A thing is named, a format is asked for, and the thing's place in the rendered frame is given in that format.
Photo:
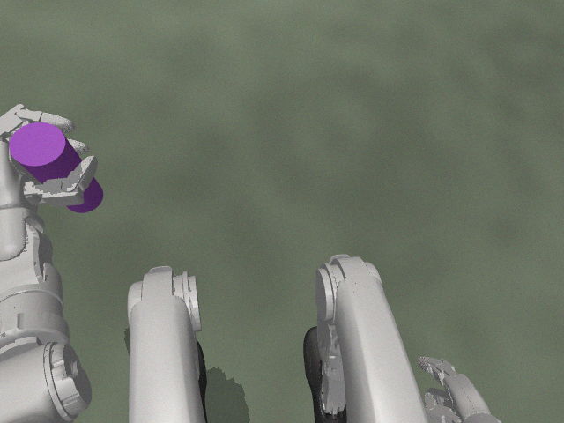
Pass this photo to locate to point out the right robot foot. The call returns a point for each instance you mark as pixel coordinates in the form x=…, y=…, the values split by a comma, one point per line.
x=313, y=369

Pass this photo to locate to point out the can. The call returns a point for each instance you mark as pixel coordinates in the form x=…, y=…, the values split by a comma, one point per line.
x=44, y=151

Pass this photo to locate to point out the left robot arm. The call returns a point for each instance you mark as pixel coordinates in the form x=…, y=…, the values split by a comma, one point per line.
x=41, y=378

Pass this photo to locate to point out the left robot hand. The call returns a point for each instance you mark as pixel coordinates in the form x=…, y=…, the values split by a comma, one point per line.
x=18, y=188

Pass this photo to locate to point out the right robot hand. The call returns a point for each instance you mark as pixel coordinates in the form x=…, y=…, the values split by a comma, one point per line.
x=460, y=400

